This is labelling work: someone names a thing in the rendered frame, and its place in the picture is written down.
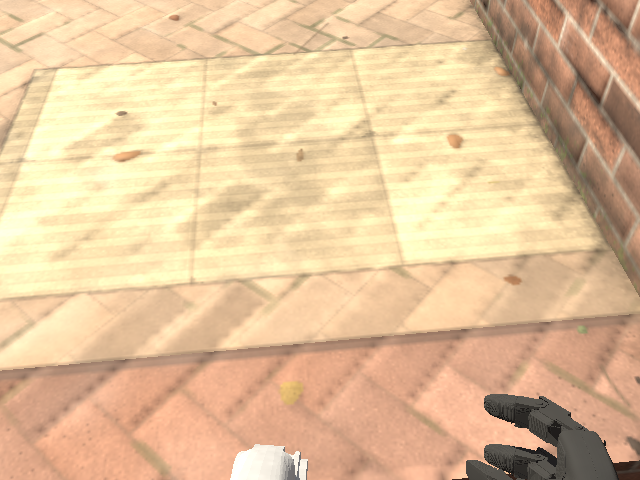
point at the left robot thigh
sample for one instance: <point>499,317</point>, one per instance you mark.
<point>269,462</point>

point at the robot left shin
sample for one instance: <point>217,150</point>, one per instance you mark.
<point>238,455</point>

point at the robot right hand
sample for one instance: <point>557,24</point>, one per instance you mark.
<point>581,454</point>

